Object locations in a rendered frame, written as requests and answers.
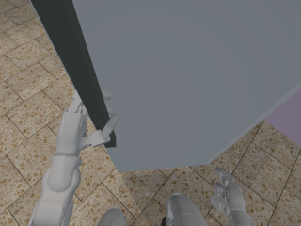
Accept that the right robot hand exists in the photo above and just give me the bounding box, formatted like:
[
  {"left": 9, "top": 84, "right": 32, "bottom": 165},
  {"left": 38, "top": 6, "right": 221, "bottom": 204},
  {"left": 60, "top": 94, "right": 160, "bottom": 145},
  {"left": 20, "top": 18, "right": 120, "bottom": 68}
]
[{"left": 211, "top": 167, "right": 246, "bottom": 216}]

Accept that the left robot hand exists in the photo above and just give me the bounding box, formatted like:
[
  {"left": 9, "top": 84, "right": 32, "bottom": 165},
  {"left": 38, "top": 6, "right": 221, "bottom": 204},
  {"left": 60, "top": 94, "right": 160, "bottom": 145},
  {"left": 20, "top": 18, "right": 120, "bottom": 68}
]
[{"left": 55, "top": 89, "right": 119, "bottom": 156}]

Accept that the left robot thigh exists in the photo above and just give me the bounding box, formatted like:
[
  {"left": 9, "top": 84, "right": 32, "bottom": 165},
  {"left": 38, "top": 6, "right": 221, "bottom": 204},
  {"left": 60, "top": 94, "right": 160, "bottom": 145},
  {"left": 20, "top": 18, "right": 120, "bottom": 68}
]
[{"left": 97, "top": 208, "right": 126, "bottom": 226}]

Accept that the handle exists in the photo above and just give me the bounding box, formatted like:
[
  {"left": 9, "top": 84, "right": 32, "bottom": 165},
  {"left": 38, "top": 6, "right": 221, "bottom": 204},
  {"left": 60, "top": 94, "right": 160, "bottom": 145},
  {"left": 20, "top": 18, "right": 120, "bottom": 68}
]
[{"left": 30, "top": 0, "right": 117, "bottom": 148}]

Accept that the fridge door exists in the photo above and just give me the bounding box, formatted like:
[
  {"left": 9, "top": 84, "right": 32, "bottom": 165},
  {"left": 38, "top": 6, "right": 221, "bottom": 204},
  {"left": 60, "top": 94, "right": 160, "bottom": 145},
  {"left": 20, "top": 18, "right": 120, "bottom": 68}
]
[{"left": 29, "top": 0, "right": 301, "bottom": 173}]

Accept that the left robot forearm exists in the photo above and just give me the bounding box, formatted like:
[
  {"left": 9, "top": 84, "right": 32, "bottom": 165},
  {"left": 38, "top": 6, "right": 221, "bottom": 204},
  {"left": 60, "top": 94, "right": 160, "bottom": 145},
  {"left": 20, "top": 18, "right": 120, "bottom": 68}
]
[{"left": 26, "top": 153, "right": 82, "bottom": 226}]

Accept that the right robot thigh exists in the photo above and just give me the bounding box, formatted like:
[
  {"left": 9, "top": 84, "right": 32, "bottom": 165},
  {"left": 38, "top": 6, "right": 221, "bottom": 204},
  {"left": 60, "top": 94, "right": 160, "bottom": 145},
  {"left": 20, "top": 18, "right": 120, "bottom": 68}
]
[{"left": 166, "top": 195, "right": 208, "bottom": 226}]

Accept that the right robot forearm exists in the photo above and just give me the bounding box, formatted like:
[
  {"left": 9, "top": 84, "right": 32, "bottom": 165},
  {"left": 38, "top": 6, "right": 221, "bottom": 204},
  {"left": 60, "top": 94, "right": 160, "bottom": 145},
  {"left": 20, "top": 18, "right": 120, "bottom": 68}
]
[{"left": 228, "top": 210, "right": 255, "bottom": 226}]

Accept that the robot thigh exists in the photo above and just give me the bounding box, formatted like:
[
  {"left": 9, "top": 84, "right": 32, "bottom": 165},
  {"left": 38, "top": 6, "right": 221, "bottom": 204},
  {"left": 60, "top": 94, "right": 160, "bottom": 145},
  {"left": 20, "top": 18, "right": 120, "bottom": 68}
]
[
  {"left": 97, "top": 208, "right": 126, "bottom": 226},
  {"left": 166, "top": 195, "right": 208, "bottom": 226}
]

